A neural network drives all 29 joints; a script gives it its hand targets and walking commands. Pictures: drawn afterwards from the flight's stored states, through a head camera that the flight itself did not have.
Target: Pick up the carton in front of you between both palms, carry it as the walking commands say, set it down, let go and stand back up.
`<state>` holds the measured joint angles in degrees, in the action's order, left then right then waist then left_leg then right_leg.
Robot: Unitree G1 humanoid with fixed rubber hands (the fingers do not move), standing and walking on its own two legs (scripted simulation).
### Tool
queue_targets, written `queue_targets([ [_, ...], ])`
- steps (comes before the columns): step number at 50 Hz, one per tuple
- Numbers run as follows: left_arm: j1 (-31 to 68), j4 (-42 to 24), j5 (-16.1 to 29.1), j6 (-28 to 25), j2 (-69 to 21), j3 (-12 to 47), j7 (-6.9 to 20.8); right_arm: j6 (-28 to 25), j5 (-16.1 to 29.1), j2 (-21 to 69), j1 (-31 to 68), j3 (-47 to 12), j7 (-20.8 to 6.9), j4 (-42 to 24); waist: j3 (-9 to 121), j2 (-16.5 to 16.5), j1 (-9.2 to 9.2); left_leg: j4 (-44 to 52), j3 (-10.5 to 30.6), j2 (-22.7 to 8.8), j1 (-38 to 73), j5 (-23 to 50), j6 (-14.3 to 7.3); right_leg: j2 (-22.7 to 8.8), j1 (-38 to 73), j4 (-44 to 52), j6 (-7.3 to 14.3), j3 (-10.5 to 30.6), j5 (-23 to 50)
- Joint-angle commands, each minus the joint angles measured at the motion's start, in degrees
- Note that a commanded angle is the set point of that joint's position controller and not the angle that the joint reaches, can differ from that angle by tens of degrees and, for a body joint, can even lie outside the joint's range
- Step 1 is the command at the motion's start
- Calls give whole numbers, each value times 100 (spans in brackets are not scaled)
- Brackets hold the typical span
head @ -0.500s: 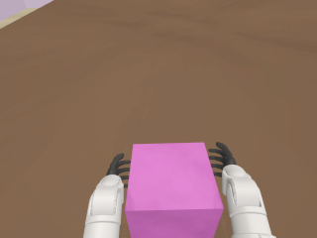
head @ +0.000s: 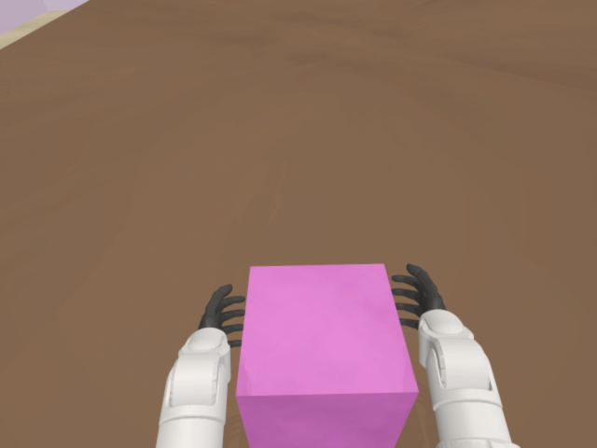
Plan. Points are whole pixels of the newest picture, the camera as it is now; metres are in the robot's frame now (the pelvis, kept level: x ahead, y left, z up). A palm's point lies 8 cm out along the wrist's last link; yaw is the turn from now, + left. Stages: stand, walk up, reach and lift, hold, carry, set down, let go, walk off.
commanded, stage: carry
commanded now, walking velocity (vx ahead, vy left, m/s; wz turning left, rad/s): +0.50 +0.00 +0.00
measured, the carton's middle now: (319, 365) +0.29 +0.00 -0.08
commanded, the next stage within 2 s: none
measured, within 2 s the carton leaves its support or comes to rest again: neither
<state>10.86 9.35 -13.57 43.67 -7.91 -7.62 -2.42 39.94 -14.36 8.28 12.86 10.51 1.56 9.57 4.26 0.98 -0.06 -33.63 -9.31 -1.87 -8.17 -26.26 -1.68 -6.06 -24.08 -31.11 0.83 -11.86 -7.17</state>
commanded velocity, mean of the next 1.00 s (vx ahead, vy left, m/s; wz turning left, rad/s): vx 0.29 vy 0.00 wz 0.00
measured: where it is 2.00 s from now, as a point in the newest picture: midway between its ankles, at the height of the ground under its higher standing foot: (314, 437)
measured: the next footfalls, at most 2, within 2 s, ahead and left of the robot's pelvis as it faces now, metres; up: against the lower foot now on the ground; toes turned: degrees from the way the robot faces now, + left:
left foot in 0.72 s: +0.38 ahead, +0.11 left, +0.00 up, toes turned +4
right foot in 1.04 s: +0.47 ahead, -0.10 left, +0.00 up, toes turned +16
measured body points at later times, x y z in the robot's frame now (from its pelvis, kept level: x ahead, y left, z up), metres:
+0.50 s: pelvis +0.12 -0.03 +0.03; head +0.13 -0.04 +0.48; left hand +0.41 +0.12 +0.04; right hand +0.43 -0.17 +0.05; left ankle +0.10 +0.10 -0.67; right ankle +0.09 -0.12 -0.72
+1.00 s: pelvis +0.34 +0.02 +0.02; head +0.37 +0.03 +0.47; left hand +0.65 +0.15 +0.03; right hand +0.64 -0.15 +0.04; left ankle +0.34 +0.11 -0.72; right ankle +0.40 -0.10 -0.71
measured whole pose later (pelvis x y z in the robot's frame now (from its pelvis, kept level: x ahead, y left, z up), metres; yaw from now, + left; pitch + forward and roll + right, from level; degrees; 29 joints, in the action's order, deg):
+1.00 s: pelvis +0.34 +0.02 +0.02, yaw -3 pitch +2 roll +0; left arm 9.5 5.0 -13.2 39.5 -7.7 -6.8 -4.4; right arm 36.7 -10.8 7.8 10.0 7.7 2.4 6.6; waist -0.2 -1.8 -1.2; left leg -21.3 -13.2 -2.4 -11.7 -11.8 -2.2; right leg -3.3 -22.2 -29.2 -1.1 -8.0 -12.8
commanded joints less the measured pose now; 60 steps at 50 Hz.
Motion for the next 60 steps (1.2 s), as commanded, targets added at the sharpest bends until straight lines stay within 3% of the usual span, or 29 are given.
queue_targets([
  [1,3046,-761,1588,-451,-5060,3063,1421,38,1328,5328,1892,-3096,-1408,149,1210,26,12,1008,523,-747,-529,1461,-31,-379,1342,206,52,406,626],
  [4,3274,-788,1564,-478,-5138,3077,1433,18,1265,5409,1905,-3028,-1419,310,474,607,-65,2428,1428,-1280,-409,-1151,-472,148,449,-140,-143,-159,-1358],
  [6,3653,-858,1590,-525,-5183,3127,1473,-27,1253,5455,2052,-3012,-1428,263,-34,731,-101,2918,1888,-1680,-437,-1368,-728,67,-81,-714,-163,8,-1353],
  [11,3314,-542,1646,-534,-5198,3121,1482,-26,1333,5353,1987,-3286,-1339,131,404,581,-86,1692,1025,-1378,1683,2711,-652,252,-921,-180,15,-152,-1449],
  [13,3035,-361,1566,-499,-5186,2978,1486,0,1248,5319,1771,-3186,-1354,347,1151,324,86,437,157,-989,800,3961,-232,467,1510,965,127,-342,-626],
  [14,2834,-294,1546,-477,-5171,2910,1490,28,1256,5331,1761,-3180,-1364,385,1586,-191,219,-568,-79,-773,-480,3448,19,-114,3204,1168,377,563,-542],
  [15,2746,-321,1524,-476,-5094,2860,1486,83,1309,5453,1787,-3239,-1384,279,1963,-1720,250,-1941,-210,-195,-1942,1560,277,-1460,4325,1529,994,2696,-115],
  [16,2780,-505,1555,-511,-5191,2924,1494,53,1453,5543,1881,-3411,-1415,-24,1529,-1972,223,-2461,222,93,-3099,-436,250,-1914,4539,1767,1472,3545,1307],
  [17,2795,-727,1608,-536,-5298,2988,1489,-10,1622,5543,2063,-3497,-1423,-246,1453,-1091,192,-2804,720,-168,-3088,-560,140,-1873,4192,1596,1462,3246,2215],
  [18,2818,-708,1616,-534,-5353,3034,1460,-47,1618,5542,2079,-3430,-1419,-171,1477,-552,147,-2701,862,-334,-2967,-528,51,-1728,3861,1511,1260,2823,1963],
  [19,2872,-768,1633,-565,-5349,3099,1435,-84,1588,5570,2006,-3463,-1404,-184,1482,-381,78,-2279,868,-411,-2746,-501,30,-1616,3467,1707,1085,2437,1075],
  [21,2948,-1099,1718,-636,-5301,3349,1414,-160,1473,5503,1724,-3492,-1348,-252,1378,-473,77,-1471,512,-359,-2473,237,70,-1282,2992,2109,751,1636,-219],
  [23,3121,-1473,1944,-659,-5289,3667,1427,-182,1587,5563,1760,-3741,-1295,-544,1265,-697,128,-835,332,-367,-2344,923,152,-1179,2836,2416,679,1362,-766],
  [26,2958,-1641,2005,-519,-5053,3764,1383,-32,1674,5368,1799,-3858,-1231,-832,1035,-889,138,-51,105,-275,-2096,1544,185,-1061,2666,2446,657,1040,-433],
  [30,2417,-1170,1609,-329,-4597,3331,1316,158,1355,4883,1369,-3448,-1216,-423,882,-1031,134,473,-142,-223,-1797,1947,199,-935,2618,2151,538,655,138],
  [32,2373,-968,1472,-324,-4559,3128,1288,147,1297,4823,1393,-3257,-1236,-233,807,-911,69,918,-407,-91,-1253,2257,186,-733,2466,1455,349,286,865],
  [33,2380,-866,1396,-329,-4591,3066,1271,121,1274,4803,1335,-3133,-1246,-24,975,-583,11,1162,-506,25,-480,2084,108,-490,2215,647,179,11,1241],
  [34,2457,-780,1344,-345,-4564,3002,1255,85,1264,4861,1370,-3030,-1266,123,1196,-292,-89,1163,-160,-330,602,2195,-59,-383,1452,-116,-31,-105,1151],
  [35,2579,-890,1376,-358,-4631,3028,1252,36,1260,4821,1325,-2970,-1283,173,1484,999,-146,1410,1631,-1567,1592,3379,-515,119,235,-1625,-357,-230,-214],
  [36,2675,-986,1470,-374,-4757,3158,1257,-7,1312,4987,1217,-2975,-1300,156,1722,1774,-124,1578,2721,-2180,2337,4647,-991,553,-871,-2625,-435,263,-2431],
  [37,2624,-965,1539,-402,-4938,3283,1294,-28,1360,5189,1127,-3043,-1336,64,1776,1261,-139,1501,2674,-2348,2441,5721,-1253,339,-1094,-2993,-308,710,-2695],
  [39,2582,-1002,1642,-572,-5214,3468,1364,-215,1477,5343,1312,-3164,-1372,-316,1872,416,-128,1499,1629,-1989,1882,6022,-846,16,-674,-2265,-167,975,-2422],
  [41,2409,-850,1654,-695,-5381,3580,1340,-373,1620,5396,1615,-3411,-1367,-515,1958,592,-96,1626,962,-1704,1628,5451,-518,77,-262,-1419,-209,776,-2106],
  [45,2300,-1012,1539,-833,-5265,3479,1257,-509,1721,5363,1739,-3664,-1384,-513,1839,756,-86,1542,387,-1361,1137,4876,-456,351,516,-126,-224,451,-1019],
  [48,2332,-1062,1548,-714,-5147,3546,1247,-379,1652,5224,1663,-3668,-1360,-405,1630,595,-5,1284,35,-1158,474,3317,-280,245,1302,784,-146,247,607],
  [51,2605,-1068,1606,-488,-4970,3459,1320,-136,1568,5085,1723,-3595,-1322,-505,1538,-26,-20,863,-100,-863,-156,2188,97,-432,1994,712,14,715,1990],
  [53,2700,-977,1623,-380,-4868,3389,1366,16,1465,5011,1608,-3483,-1287,-431,1545,-217,-37,919,112,-716,-211,1861,173,-717,2024,614,134,854,2675],
  [55,2431,-586,1488,-368,-4897,3098,1388,101,1382,4978,1733,-3490,-1292,-409,1480,-614,1,813,221,-738,137,2364,252,-697,1787,613,176,984,2805],
  [60,2255,-226,1315,-477,-4950,2712,1435,4,1321,5099,1812,-3228,-1323,-69,1722,-501,-8,525,236,-706,88,3175,318,-576,2050,195,230,827,3791],
])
